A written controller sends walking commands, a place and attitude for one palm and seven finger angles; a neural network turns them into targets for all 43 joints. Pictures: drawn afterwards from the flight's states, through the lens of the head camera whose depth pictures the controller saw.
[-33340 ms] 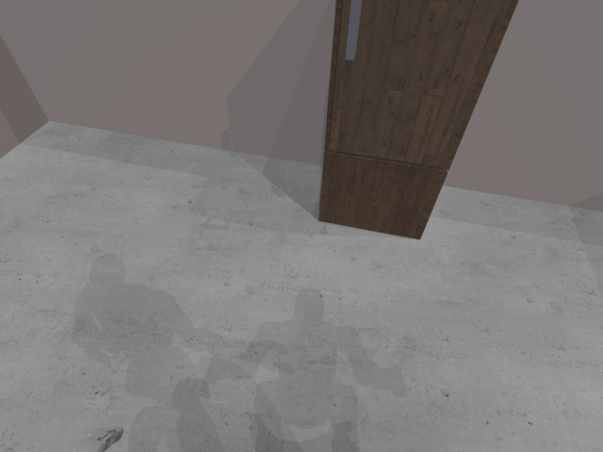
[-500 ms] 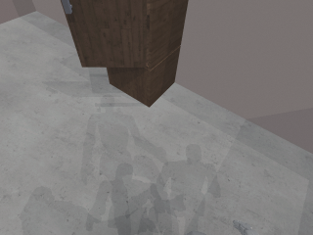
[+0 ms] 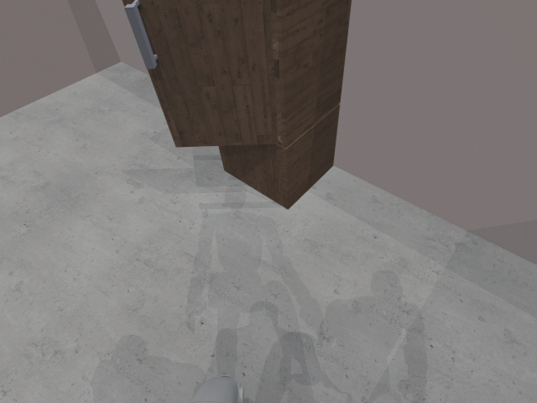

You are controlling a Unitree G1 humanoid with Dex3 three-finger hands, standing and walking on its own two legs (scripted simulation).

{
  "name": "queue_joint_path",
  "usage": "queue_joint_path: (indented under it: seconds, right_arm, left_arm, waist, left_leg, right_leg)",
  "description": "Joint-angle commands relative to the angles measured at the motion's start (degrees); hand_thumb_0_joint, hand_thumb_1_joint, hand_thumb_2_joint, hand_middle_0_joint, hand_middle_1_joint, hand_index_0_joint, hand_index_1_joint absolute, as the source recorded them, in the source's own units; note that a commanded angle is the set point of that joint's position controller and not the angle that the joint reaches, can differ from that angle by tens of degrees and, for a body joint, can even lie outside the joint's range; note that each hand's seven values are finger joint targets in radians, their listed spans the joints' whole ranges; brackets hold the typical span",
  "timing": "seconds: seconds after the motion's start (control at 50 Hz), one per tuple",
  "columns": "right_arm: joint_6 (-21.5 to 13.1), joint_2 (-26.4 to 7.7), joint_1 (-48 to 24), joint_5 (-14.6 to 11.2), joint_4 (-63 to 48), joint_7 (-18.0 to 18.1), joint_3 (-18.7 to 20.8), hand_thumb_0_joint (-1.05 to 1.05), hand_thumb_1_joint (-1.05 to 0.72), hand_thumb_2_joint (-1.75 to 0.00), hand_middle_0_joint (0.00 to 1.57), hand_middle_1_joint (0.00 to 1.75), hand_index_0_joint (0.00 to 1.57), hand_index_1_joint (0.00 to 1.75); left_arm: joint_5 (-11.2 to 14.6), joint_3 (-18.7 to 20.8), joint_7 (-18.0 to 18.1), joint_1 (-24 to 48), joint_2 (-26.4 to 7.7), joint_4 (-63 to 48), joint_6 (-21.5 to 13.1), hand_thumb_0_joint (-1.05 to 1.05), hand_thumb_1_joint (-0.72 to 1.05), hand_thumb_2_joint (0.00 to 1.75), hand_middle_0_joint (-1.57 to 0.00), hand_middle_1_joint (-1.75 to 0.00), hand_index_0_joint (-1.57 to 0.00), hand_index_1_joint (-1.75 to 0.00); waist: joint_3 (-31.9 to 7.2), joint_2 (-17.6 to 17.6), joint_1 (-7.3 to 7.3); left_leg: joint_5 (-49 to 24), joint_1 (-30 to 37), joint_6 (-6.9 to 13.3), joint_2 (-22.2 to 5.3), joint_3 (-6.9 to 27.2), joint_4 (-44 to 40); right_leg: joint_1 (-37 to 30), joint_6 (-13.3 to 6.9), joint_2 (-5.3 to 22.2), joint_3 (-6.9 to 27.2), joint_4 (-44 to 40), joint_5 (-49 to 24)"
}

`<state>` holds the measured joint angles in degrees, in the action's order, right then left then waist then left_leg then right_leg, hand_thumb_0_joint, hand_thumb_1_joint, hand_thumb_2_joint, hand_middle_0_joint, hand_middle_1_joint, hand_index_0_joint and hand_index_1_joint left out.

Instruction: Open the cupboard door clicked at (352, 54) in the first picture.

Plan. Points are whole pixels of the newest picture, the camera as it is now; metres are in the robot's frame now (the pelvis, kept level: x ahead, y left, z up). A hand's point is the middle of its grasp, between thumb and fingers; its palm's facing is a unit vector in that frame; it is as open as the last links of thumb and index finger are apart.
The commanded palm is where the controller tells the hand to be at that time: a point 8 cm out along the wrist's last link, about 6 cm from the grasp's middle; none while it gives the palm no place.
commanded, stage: take the last steps up to it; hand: left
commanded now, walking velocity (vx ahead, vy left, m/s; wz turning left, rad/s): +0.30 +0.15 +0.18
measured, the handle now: (144, 35) +1.05 +0.41 +0.10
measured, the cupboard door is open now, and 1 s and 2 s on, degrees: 39 39 39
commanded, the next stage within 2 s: come to a stop and stand still in 1.04 s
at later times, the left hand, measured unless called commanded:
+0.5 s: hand out of the picture +0.14 +0.29 -0.19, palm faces +0.18 -0.97 -0.18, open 7.4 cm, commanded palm none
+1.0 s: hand (170, 254) +0.46 +0.28 -0.18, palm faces +0.01 -0.99 -0.15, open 7.3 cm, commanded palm none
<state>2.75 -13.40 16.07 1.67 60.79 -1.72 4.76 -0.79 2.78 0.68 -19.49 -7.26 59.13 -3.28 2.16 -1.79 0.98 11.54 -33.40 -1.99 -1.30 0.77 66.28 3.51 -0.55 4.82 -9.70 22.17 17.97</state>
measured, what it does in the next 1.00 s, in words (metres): walks ahead: left foot, then right foot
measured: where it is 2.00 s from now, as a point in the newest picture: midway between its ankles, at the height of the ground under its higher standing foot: (253, 357)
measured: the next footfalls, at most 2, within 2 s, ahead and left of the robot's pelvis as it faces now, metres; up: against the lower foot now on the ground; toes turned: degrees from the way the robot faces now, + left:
left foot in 0.32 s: +0.22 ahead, +0.20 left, +0.00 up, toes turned +13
right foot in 0.92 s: +0.44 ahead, +0.03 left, +0.00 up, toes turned -6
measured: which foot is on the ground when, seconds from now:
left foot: up 0.00-0.30, down 0.32-0.92, up 0.94-1.00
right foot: down 0.00-0.34, up 0.36-0.90, down 0.92-1.00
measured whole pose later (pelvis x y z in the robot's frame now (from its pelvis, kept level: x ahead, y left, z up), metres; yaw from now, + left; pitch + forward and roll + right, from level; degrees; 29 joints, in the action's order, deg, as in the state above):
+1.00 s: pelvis +0.37 +0.12 -0.02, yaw +0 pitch +0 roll +1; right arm -1.3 -6.0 26.0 0.5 67.7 0.6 1.1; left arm -0.7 2.4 0.0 -8.4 -7.0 56.5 -3.8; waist 5.7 -0.2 1.8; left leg 29.3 -11.7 0.8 -0.7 -6.4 59.2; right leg 18.9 -3.7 1.2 -7.2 35.3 16.5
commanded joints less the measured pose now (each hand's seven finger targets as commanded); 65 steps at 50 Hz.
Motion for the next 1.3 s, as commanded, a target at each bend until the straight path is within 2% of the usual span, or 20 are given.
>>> queue_joint_path:
  seconds: [0.0,0.18,0.22,0.26,0.28,0.3,0.32,0.4,0.46,0.78,0.86,0.88,0.9,0.92,0.94,0.98,1.06,1.22,1.26,1.28]
  right_arm:
    - [-1.10,0.40,-3.74,-0.54,-3.35,-0.24,-0.58,0.00,-0.90,-0.90,0.20,0.30,0.20,0.30]
    - [-2.43,1.65,-14.87,-0.67,-6.54,-1.18,-2.44,0.00,-0.90,-0.90,0.20,0.30,0.20,0.30]
    - [-3.13,1.39,-12.35,-0.70,-6.09,-0.94,-2.49,0.00,-0.90,-0.90,0.20,0.30,0.20,0.30]
    - [-4.01,-0.70,0.04,-0.40,-2.74,-0.04,-1.78,0.00,-0.90,-0.90,0.20,0.30,0.20,0.30]
    - [-4.42,-4.62,8.96,-0.02,-0.36,0.61,-0.86,0.00,-0.90,-0.90,0.20,0.30,0.20,0.30]
    - [-5.11,-11.66,13.70,0.62,0.52,1.60,0.92,0.00,-0.90,-0.90,0.20,0.30,0.20,0.30]
    - [-4.75,-13.77,16.42,-0.27,1.11,2.70,1.62,0.00,-0.90,-0.90,0.20,0.30,0.20,0.30]
    - [-6.30,-3.88,2.41,-0.18,-2.91,3.40,-1.08,0.00,-0.90,-0.90,0.20,0.30,0.20,0.30]
    - [-7.57,-1.46,2.63,-0.36,-2.16,3.38,-1.86,0.00,-0.90,-0.90,0.20,0.30,0.20,0.30]
    - [-7.24,-1.39,14.91,0.39,2.96,3.65,-2.61,0.00,-0.90,-0.90,0.20,0.30,0.20,0.30]
    - [-6.70,-2.98,13.45,-0.23,3.96,3.61,-2.44,0.00,-0.90,-0.90,0.20,0.30,0.20,0.30]
    - [-6.83,-3.07,11.28,-0.92,3.35,3.44,-2.35,0.00,-0.90,-0.90,0.20,0.30,0.20,0.30]
    - [-7.09,-1.14,11.54,-1.79,2.02,3.05,-2.18,0.00,-0.90,-0.90,0.20,0.30,0.20,0.30]
    - [-7.06,0.01,11.89,-1.96,1.04,3.12,-2.46,0.00,-0.90,-0.90,0.20,0.30,0.20,0.30]
    - [-6.32,-0.94,7.17,-1.77,-0.11,3.14,-2.16,0.00,-0.90,-0.90,0.20,0.30,0.20,0.30]
    - [-5.51,3.41,2.69,-1.27,-0.44,2.78,-2.29,0.00,-0.90,-0.90,0.20,0.30,0.20,0.30]
    - [-3.49,6.67,9.39,-0.48,1.85,2.03,-2.40,0.00,-0.90,-0.90,0.20,0.30,0.20,0.30]
    - [-3.48,3.73,-0.13,-0.99,0.01,2.37,-3.06,0.00,-0.90,-0.90,0.20,0.30,0.20,0.30]
    - [-4.06,0.12,2.99,-0.85,0.80,2.56,-2.32,0.00,-0.90,-0.90,0.20,0.30,0.20,0.30]
    - [-4.34,-3.38,3.97,-0.90,0.45,3.07,-1.71,0.00,-0.90,-0.90,0.20,0.30,0.20,0.30]
  left_arm:
    - [-0.19,0.96,0.42,-7.22,-7.57,0.38,-1.74,0.00,0.90,0.90,-0.20,-0.30,-0.20,-0.30]
    - [-1.13,0.71,0.95,-11.79,-8.49,4.40,-1.36,0.00,0.90,0.90,-0.20,-0.30,-0.20,-0.30]
    - [-1.15,0.91,0.99,-9.86,-9.57,4.48,-1.20,0.00,0.90,0.90,-0.20,-0.30,-0.20,-0.30]
    - [-0.91,1.35,0.93,-6.77,-10.92,3.81,-1.10,0.00,0.90,0.90,-0.20,-0.30,-0.20,-0.30]
    - [-0.56,1.21,0.54,-6.63,-9.81,3.06,-1.05,0.00,0.90,0.90,-0.20,-0.30,-0.20,-0.30]
    - [0.44,0.89,-0.19,-10.61,-6.01,2.08,-0.66,0.00,0.90,0.90,-0.20,-0.30,-0.20,-0.30]
    - [0.48,0.29,0.23,-6.87,-4.40,0.45,-0.42,0.00,0.90,0.90,-0.20,-0.30,-0.20,-0.30]
    - [-0.46,1.12,-0.11,0.11,-3.17,0.26,0.98,0.00,0.90,0.90,-0.20,-0.30,-0.20,-0.30]
    - [-0.80,1.05,-0.39,-3.60,-1.84,1.42,2.02,0.00,0.90,0.90,-0.20,-0.30,-0.20,-0.30]
    - [-0.47,0.25,-1.51,17.04,-2.90,-8.22,2.05,0.00,0.90,0.90,-0.20,-0.30,-0.20,-0.30]
    - [-0.49,0.70,-0.99,4.74,-4.80,-4.78,0.80,0.00,0.90,0.90,-0.20,-0.30,-0.20,-0.30]
    - [-0.59,1.53,-0.75,-3.15,-6.82,-2.20,0.23,0.00,0.90,0.90,-0.20,-0.30,-0.20,-0.30]
    - [-0.70,3.12,-0.16,-11.41,-12.01,0.21,-0.51,0.00,0.90,0.90,-0.20,-0.30,-0.20,-0.30]
    - [0.29,3.58,-0.03,-13.18,-15.81,1.68,-0.31,0.00,0.90,0.90,-0.20,-0.30,-0.20,-0.30]
    - [0.40,3.59,0.63,-9.66,-13.74,0.62,-0.23,0.00,0.90,0.90,-0.20,-0.30,-0.20,-0.30]
    - [0.38,1.79,1.07,-2.34,-8.44,-0.47,-0.27,0.00,0.90,0.90,-0.20,-0.30,-0.20,-0.30]
    - [-0.28,0.68,0.80,0.99,-4.27,-0.56,-1.67,0.00,0.90,0.90,-0.20,-0.30,-0.20,-0.30]
    - [-0.18,-0.08,1.25,1.46,-7.35,2.09,0.01,0.00,0.90,0.90,-0.20,-0.30,-0.20,-0.30]
    - [0.04,-0.27,1.75,0.77,-7.33,2.07,1.09,0.00,0.90,0.90,-0.20,-0.30,-0.20,-0.30]
    - [0.52,-0.61,2.16,-1.65,-5.78,2.00,1.74,0.00,0.90,0.90,-0.20,-0.30,-0.20,-0.30]
  waist:
    - [2.82,10.61,-2.25]
    - [7.32,13.67,-4.31]
    - [5.99,14.63,-2.53]
    - [0.32,13.90,3.53]
    - [-6.65,7.66,7.15]
    - [-15.08,-9.51,7.05]
    - [-18.65,-12.49,7.86]
    - [-0.67,-2.38,1.08]
    - [-0.52,-1.84,-2.14]
    - [3.84,-0.18,1.35]
    - [-3.19,-1.67,-4.06]
    - [-6.80,-0.78,-7.73]
    - [-12.95,7.70,-9.78]
    - [-14.58,13.91,-8.38]
    - [-10.94,9.45,-8.14]
    - [0.97,1.63,-4.31]
    - [-0.94,8.53,0.66]
    - [-0.95,11.48,-0.27]
    - [-3.77,4.85,0.78]
    - [-6.78,-2.76,0.50]
  left_leg:
    - [-3.54,-9.25,-0.82,-1.63,-1.32,-0.47]
    - [0.73,-5.44,1.56,-1.93,-7.62,-22.15]
    - [3.67,3.79,3.28,0.26,-9.54,-28.00]
    - [1.07,22.29,4.94,3.87,-11.59,-34.55]
    - [-2.21,34.53,5.72,1.02,-9.20,-37.24]
    - [-10.80,49.08,11.16,-14.23,11.65,-38.04]
    - [-17.83,51.08,14.38,-19.85,21.07,-44.42]
    - [-13.35,25.51,11.00,-16.95,7.59,-50.88]
    - [-21.07,23.73,10.24,-14.38,0.63,-52.90]
    - [-36.34,37.78,10.36,-14.33,-4.66,-51.72]
    - [-51.91,37.08,8.04,-11.94,-7.31,-36.55]
    - [-45.72,29.06,6.36,-9.85,-8.86,-27.09]
    - [-22.69,13.07,3.64,-3.33,-11.43,-11.96]
    - [22.45,2.49,1.69,3.48,-8.72,6.71]
    - [21.04,-0.23,2.59,0.31,-0.43,10.30]
    - [12.22,-0.92,2.40,-3.43,0.61,6.19]
    - [5.80,7.31,0.19,-3.83,-2.74,-7.16]
    - [-2.29,17.42,-0.51,0.22,-4.83,-33.68]
    - [-25.78,26.52,0.66,-3.42,-2.75,-40.25]
    - [-46.83,32.47,4.12,-10.95,3.87,-37.83]
  right_leg:
    - [-4.83,0.45,12.94,2.85,-8.68,-30.73]
    - [-7.69,-3.19,16.20,0.73,-6.77,-35.95]
    - [-4.98,-2.86,16.54,-0.83,-2.54,-44.07]
    - [1.59,-1.42,14.56,-3.82,9.99,-49.12]
    - [5.76,-0.40,11.93,-4.58,22.56,-37.60]
    - [21.30,2.11,1.99,-4.72,39.58,0.49]
    - [27.94,0.49,-1.38,3.50,52.07,16.24]
    - [30.38,-0.25,5.13,10.45,56.69,1.64]
    - [28.20,0.85,4.23,9.39,51.20,-1.02]
    - [32.30,-1.24,0.17,4.16,20.45,-6.37]
    - [12.89,-3.67,-5.65,0.47,10.02,-5.48]
    - [-1.07,-4.79,-3.60,3.09,7.24,-12.90]
    - [-18.18,-10.70,10.02,20.68,6.84,-27.51]
    - [-22.34,-17.96,22.98,38.21,1.15,-41.72]
    - [-16.15,-17.96,21.91,35.33,-0.87,-38.68]
    - [-0.60,-12.18,16.51,23.57,-4.41,-33.61]
    - [7.35,-6.98,9.80,9.04,-7.55,-33.39]
    - [5.76,-4.83,7.22,6.92,0.33,-42.70]
    - [8.23,-1.24,3.85,5.23,7.28,-29.22]
    - [12.66,0.93,1.43,4.26,10.20,-14.72]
